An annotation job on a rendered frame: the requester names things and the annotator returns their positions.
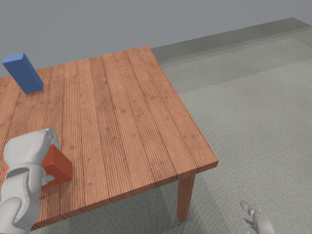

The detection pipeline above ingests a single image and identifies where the left robot hand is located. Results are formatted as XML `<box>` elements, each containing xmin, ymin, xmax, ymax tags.
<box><xmin>3</xmin><ymin>127</ymin><xmax>60</xmax><ymax>186</ymax></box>

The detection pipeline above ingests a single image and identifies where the sponge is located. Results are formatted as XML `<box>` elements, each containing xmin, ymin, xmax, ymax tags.
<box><xmin>3</xmin><ymin>144</ymin><xmax>72</xmax><ymax>190</ymax></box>

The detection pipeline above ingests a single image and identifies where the left robot forearm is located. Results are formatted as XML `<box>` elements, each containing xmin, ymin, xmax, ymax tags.
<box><xmin>0</xmin><ymin>163</ymin><xmax>43</xmax><ymax>234</ymax></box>

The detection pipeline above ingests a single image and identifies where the right robot hand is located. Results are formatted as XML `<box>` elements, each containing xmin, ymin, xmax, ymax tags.
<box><xmin>237</xmin><ymin>200</ymin><xmax>276</xmax><ymax>234</ymax></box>

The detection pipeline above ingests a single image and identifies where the table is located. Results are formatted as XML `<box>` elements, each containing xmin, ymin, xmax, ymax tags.
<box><xmin>0</xmin><ymin>46</ymin><xmax>219</xmax><ymax>232</ymax></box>

